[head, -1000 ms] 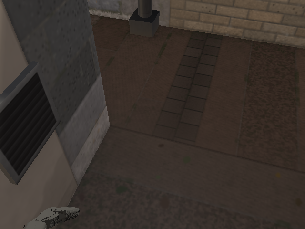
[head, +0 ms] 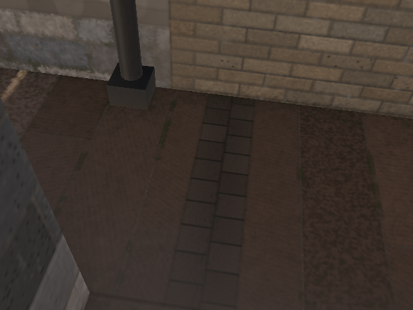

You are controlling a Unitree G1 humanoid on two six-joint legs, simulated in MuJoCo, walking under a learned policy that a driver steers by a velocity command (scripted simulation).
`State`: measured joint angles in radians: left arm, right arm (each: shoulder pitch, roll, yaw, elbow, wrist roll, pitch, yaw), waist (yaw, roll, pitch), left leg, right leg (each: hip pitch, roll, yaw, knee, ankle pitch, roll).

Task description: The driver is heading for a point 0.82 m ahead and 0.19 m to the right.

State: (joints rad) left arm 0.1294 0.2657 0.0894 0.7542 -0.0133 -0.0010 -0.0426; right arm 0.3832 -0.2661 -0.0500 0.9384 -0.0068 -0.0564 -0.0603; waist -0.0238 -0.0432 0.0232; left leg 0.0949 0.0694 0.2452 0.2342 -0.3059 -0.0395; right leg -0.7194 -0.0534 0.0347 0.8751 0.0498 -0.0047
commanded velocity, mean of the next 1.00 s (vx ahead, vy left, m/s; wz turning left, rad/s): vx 0.50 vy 0.00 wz -0.38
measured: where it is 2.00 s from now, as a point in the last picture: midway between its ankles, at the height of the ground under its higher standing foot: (286, 244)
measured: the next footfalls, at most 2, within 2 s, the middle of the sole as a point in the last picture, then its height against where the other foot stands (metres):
right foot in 0.12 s outside the picture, level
left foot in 0.64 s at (223, 292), level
